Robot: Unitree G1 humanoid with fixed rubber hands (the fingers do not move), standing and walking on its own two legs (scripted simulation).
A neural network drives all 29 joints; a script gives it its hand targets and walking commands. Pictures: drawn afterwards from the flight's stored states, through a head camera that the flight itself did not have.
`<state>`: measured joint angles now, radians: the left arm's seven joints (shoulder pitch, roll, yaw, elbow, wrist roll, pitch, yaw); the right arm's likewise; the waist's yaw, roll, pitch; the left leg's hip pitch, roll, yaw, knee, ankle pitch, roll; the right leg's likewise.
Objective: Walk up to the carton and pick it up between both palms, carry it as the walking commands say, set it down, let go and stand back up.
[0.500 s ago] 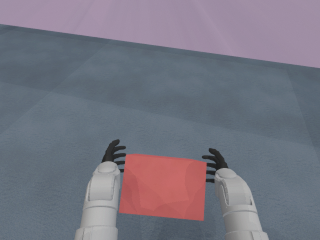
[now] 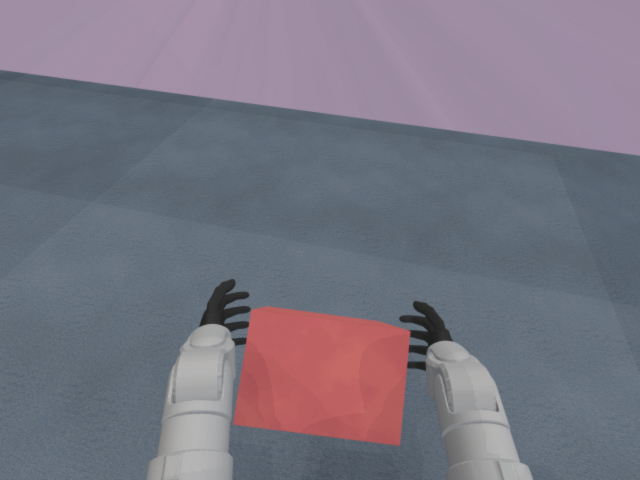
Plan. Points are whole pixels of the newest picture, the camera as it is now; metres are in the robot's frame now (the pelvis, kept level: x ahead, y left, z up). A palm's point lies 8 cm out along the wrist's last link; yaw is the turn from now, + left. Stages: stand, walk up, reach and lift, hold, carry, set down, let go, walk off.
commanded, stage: hold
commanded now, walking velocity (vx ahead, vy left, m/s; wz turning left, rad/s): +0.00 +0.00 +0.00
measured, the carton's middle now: (320, 362) +0.32 +0.02 -0.06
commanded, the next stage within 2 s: set down in 0.40 s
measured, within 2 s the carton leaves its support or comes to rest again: neither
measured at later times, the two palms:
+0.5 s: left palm (211, 327) +0.30 +0.16 +0.05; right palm (434, 349) +0.28 -0.13 +0.03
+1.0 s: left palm (223, 365) +0.30 +0.16 -0.04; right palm (422, 367) +0.30 -0.14 -0.05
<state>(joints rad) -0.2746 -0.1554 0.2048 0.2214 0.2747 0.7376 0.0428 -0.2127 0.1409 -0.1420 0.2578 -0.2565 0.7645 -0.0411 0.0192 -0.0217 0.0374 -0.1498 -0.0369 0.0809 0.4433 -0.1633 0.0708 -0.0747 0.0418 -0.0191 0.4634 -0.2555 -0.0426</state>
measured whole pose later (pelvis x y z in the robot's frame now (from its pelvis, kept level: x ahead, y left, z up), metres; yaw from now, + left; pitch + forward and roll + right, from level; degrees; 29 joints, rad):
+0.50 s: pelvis +0.00 +0.02 +0.00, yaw +0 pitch -7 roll -1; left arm -0.36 -0.18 0.25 0.38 0.27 0.69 0.09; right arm -0.30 0.11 -0.26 0.38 -0.28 0.73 0.05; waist 0.01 0.00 -0.01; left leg -0.19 -0.05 0.10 0.49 -0.19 0.10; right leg -0.11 0.03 0.01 0.51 -0.27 -0.03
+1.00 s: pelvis +0.00 +0.00 -0.02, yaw +0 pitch +5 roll -1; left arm -0.34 -0.17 0.34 0.55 0.29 0.40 0.07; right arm -0.32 0.14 -0.28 0.58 -0.28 0.44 -0.03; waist 0.02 -0.02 -0.04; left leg -0.50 -0.03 0.08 0.65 -0.23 0.08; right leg -0.42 0.05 -0.02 0.68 -0.33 -0.04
